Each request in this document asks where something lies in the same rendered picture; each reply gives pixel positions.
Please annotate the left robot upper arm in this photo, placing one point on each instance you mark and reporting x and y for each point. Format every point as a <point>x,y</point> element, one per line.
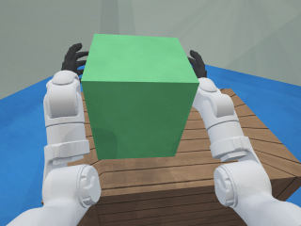
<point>67,194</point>

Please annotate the robot left hand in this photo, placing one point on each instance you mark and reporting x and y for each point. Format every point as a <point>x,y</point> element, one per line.
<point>70,60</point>

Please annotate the pedestal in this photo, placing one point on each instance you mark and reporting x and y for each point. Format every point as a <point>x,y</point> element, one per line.
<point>179,190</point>

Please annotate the robot right forearm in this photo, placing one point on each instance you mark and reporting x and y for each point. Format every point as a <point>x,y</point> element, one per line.
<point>228,141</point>

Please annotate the robot right hand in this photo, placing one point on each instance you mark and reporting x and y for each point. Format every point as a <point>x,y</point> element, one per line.
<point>198,64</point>

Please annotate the carton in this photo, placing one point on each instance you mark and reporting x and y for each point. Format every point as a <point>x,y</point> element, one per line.
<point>139,91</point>

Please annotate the robot left forearm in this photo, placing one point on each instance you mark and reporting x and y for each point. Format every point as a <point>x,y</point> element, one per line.
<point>64,121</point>

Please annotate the right robot upper arm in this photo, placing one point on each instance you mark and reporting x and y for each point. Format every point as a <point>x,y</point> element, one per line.
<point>245,188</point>

